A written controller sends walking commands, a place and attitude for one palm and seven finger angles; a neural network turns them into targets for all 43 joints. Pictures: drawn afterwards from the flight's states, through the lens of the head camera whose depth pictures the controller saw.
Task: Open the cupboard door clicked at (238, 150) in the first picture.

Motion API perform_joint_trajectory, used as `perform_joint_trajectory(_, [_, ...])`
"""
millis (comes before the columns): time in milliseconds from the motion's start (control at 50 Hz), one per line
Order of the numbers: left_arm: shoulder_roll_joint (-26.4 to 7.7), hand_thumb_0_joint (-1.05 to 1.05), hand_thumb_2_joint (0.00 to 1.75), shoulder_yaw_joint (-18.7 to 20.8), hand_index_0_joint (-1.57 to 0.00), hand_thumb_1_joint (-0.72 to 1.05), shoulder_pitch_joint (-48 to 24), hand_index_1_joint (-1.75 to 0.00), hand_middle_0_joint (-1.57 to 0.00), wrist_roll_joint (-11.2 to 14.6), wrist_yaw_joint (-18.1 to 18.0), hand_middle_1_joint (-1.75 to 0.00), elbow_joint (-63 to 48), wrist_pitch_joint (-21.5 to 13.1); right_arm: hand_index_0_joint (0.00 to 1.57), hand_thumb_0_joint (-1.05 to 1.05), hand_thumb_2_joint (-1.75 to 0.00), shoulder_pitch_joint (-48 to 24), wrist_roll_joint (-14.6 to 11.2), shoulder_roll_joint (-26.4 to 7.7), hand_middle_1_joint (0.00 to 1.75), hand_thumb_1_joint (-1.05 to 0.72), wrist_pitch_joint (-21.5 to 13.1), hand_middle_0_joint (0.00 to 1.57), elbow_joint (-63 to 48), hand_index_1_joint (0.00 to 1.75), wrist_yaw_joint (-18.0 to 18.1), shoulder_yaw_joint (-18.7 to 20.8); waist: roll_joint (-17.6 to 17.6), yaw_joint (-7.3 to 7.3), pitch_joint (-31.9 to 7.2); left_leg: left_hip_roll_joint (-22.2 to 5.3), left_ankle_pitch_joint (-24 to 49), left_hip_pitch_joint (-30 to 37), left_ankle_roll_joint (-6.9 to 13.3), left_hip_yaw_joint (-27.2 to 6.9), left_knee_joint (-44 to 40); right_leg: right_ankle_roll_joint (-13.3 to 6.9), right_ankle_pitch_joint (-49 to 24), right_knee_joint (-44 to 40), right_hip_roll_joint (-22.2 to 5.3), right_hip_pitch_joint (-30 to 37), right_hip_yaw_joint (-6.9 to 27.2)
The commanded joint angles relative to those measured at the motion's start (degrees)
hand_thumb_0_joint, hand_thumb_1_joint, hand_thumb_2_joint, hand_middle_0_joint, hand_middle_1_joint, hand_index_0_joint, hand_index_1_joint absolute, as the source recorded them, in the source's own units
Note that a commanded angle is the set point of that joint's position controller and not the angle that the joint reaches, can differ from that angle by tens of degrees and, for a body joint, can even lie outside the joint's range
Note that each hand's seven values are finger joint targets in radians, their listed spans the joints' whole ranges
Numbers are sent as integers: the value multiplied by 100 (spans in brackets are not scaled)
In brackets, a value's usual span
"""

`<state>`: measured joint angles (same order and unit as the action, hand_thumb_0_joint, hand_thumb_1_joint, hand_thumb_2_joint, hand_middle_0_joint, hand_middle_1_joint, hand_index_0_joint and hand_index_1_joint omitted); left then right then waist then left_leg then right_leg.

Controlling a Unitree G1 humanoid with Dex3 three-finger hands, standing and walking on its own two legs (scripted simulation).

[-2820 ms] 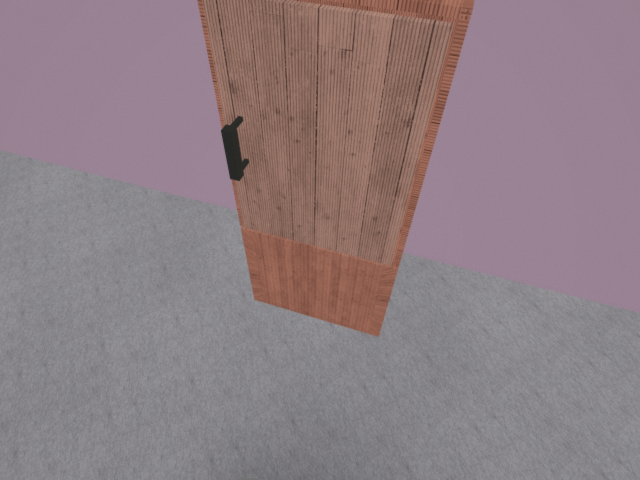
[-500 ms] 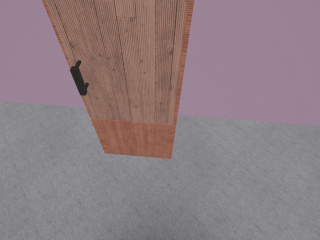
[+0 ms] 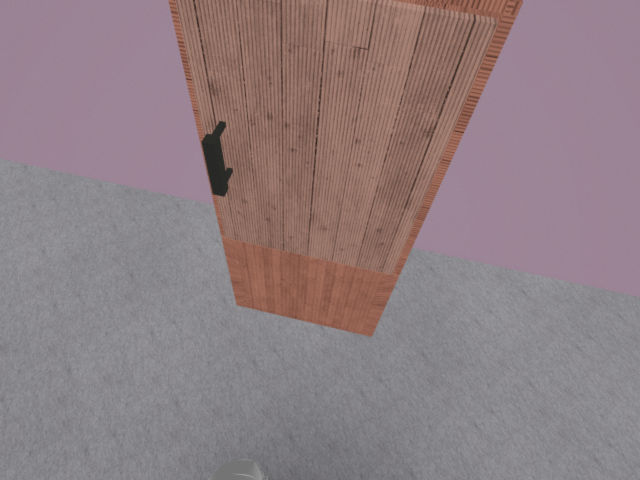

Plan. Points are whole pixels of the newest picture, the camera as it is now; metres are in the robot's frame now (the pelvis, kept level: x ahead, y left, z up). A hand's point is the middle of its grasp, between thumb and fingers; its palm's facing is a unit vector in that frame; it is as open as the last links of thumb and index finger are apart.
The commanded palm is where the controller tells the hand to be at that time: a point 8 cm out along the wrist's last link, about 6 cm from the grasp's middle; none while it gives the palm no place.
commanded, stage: come to a stop and stand still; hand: left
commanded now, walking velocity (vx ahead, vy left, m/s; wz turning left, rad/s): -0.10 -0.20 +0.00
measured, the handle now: (220, 159) +0.62 +0.25 -0.03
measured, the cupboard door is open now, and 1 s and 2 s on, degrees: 0 0 0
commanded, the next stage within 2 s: look again from close up in 0.74 s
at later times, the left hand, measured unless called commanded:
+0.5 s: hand out of the picture +0.07 +0.18 -0.15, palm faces -0.02 -0.97 -0.24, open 7.4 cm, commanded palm none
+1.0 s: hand out of the picture +0.00 +0.18 -0.16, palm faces -0.04 -0.98 -0.18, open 7.4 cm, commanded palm none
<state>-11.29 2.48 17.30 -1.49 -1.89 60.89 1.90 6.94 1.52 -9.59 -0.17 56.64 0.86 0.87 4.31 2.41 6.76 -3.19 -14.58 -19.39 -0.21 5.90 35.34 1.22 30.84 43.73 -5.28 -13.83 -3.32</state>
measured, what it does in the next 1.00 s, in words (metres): steps on the spot: right foot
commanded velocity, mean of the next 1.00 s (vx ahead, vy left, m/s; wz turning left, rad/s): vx -0.01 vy -0.01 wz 0.00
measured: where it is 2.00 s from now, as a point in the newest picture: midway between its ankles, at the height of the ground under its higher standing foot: outside the picture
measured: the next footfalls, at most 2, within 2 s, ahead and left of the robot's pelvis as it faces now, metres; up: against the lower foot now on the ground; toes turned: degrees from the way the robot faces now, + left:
right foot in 0.14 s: +0.04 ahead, -0.10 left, +0.00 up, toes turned -5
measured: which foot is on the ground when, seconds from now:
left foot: down 0.00-1.00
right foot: up 0.00-0.12, down 0.14-1.00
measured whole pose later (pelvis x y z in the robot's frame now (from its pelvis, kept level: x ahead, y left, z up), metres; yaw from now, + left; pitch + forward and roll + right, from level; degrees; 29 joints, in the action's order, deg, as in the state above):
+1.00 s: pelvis +0.00 +0.01 +0.02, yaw -3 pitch -1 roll +0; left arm -9.1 -1.3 18.9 -0.7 -1.6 61.1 -0.4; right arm 18.8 0.7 -8.7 -0.9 63.5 1.0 -1.2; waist 0.5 -0.4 0.9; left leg -0.5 -14.4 -11.8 1.1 4.6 27.1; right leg -1.5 15.0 27.8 0.4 -11.9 -2.2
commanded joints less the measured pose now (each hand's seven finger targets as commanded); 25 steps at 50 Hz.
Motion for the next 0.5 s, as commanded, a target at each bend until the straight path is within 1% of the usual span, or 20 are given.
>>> perform_joint_trajectory(0, [-267,0,90,59,-20,90,284,-30,-20,70,51,-30,-197,-34,20,0,-90,463,-4,-1029,30,-90,45,20,-58,30,189,236,-1568,-317,-811,-1579,3425,1235,1050,-1360,-1333,-67,-47,232,120,-565,211])
perform_joint_trajectory(40, [-264,0,90,109,-20,90,436,-30,-20,29,100,-30,-179,4,20,0,-90,274,-17,-1133,30,-90,111,20,-102,30,215,308,-1229,-234,-851,-1545,2634,922,967,-1240,-1280,-114,-595,-276,259,-248,100])
perform_joint_trajectory(60, [-276,0,90,115,-20,90,610,-30,-20,8,116,-30,-176,-4,20,0,-90,164,-31,-1143,30,-90,127,20,-134,30,217,326,-1084,-132,-851,-1444,2296,741,875,-1160,-1196,-132,-998,-682,307,-42,82])
perform_joint_trajectory(80, [-263,0,90,146,-20,90,724,-30,-20,-18,118,-30,-157,8,20,0,-90,29,-49,-1094,30,-90,166,20,-166,30,213,333,-991,-59,-761,-1287,1505,310,754,-1024,-1145,-152,-1486,-1071,330,244,45])
perform_joint_trajectory(100, [-332,0,90,150,-20,90,760,-30,-20,-51,109,-30,-190,-5,20,0,-90,-15,-74,-950,30,-90,194,20,-196,30,187,320,-658,-17,-592,-970,617,-40,555,-854,-990,-204,-1864,-1623,217,346,276])
perform_joint_trajectory(120, [-493,0,90,157,-20,90,629,-30,-20,-88,101,-30,-280,-45,20,0,-90,35,-97,-724,30,-90,220,20,-225,30,156,294,-51,-79,-441,-435,-273,-113,282,-538,-607,-388,-1989,-2244,-207,33,907])
perform_joint_trajectory(140, [-695,0,90,162,-20,90,298,-30,-20,-80,114,-30,-356,-86,20,0,-90,161,-111,-488,30,-90,256,20,-209,30,112,266,659,-239,-411,40,-697,124,86,-150,-15,-704,-1969,-2678,-723,-394,1323])
perform_joint_trajectory(160, [-663,0,90,142,-20,90,60,-30,-20,-61,89,-30,-402,-134,20,0,-90,177,-81,-389,30,-90,296,20,-173,30,88,235,984,-261,-405,124,-954,335,53,-215,478,-899,-2245,-2832,-806,-628,1343])
perform_joint_trajectory(180, [-552,0,90,114,-20,90,-78,-30,-20,-51,67,-30,-414,-154,20,0,-90,199,-65,-341,30,-90,293,20,-114,30,85,230,727,-280,-325,103,-1006,284,77,-360,754,-1027,-3003,-2678,-800,-563,1241])
perform_joint_trajectory(200, [-516,0,90,92,-20,90,-181,-30,-20,-33,47,-30,-398,-169,20,0,-90,359,-69,-308,30,-90,274,20,-20,30,93,209,492,-371,-447,77,-802,309,72,-407,722,-1088,-3764,-2373,-744,-280,1075])
perform_joint_trajectory(220, [-592,0,90,63,-20,90,268,-30,-20,-107,-230,-30,-546,-281,20,0,-90,310,-62,-767,30,-90,53,20,-321,30,74,323,-87,-270,-1406,112,-899,115,-127,-43,270,-818,-6925,-1758,-711,1043,1720])
perform_joint_trajectory(240, [-920,0,90,95,-20,90,304,-30,-20,-23,-217,-30,-767,-374,20,0,-90,304,-98,-470,30,-90,-14,20,-440,30,8,242,34,-199,-1768,174,-670,-40,40,-202,245,-832,-7159,-1293,-689,1642,1312])
perform_joint_trajectory(260, [-870,0,90,140,-20,90,300,-30,-20,21,-207,-30,-715,-436,20,0,-90,422,-99,-425,30,-90,-64,20,-468,30,-11,205,-463,-245,-1982,197,-298,174,79,-245,-353,-796,-7078,-1050,-707,1800,1170])
perform_joint_trajectory(280, [-867,0,90,118,-20,90,256,-30,-20,40,-200,-30,-761,-439,20,0,-90,568,-108,-421,30,-90,-78,20,-444,30,8,208,-251,-325,-1770,115,333,503,143,-354,-787,-660,-6580,-935,-546,1499,966])
perform_joint_trajectory(300, [-648,0,90,58,-20,90,234,-30,-20,47,-191,-30,-744,-432,20,0,-90,700,-95,-540,30,-90,-98,20,-383,30,43,209,-140,-332,-1453,-180,1267,799,254,-572,-785,-484,-5806,-1041,-324,928,769])
perform_joint_trajectory(320, [-507,0,90,14,-20,90,264,-30,-20,24,-192,-30,-761,-423,20,0,-90,842,-73,-636,30,-90,-99,20,-334,30,69,217,-198,-319,-1176,-381,2016,894,310,-703,-572,-418,-5148,-1222,-169,533,653])
perform_joint_trajectory(360, [-480,0,90,-29,-20,90,215,-30,-20,26,-161,-30,-732,-358,20,0,-90,828,-55,-586,30,-90,-108,20,-303,30,82,152,-1057,-248,-737,-465,2434,805,344,-842,-684,-411,-3632,-1387,-45,227,514])
perform_joint_trajectory(380, [-507,0,90,-37,-20,90,157,-30,-20,41,-138,-30,-748,-331,20,0,-90,812,-58,-586,30,-90,-93,20,-340,30,91,132,-913,-258,-551,-464,2042,680,348,-896,-815,-414,-3083,-1513,36,149,494])
perform_joint_trajectory(440, [-501,0,90,-85,-20,90,-21,-30,-20,57,-64,-30,-792,-285,20,0,-90,764,-37,-629,30,-90,-76,20,-380,30,66,79,-623,-247,-141,-331,143,198,325,-957,-1300,-426,-1727,-1977,88,6,671])
perform_joint_trajectory(480, [-562,0,90,-105,-20,90,-41,-30,-20,65,-40,-30,-798,-312,20,0,-90,848,-26,-616,30,-90,-89,20,-328,30,38,43,-568,-257,-145,-233,-165,202,287,-893,-1372,-453,-1393,-2191,24,9,778])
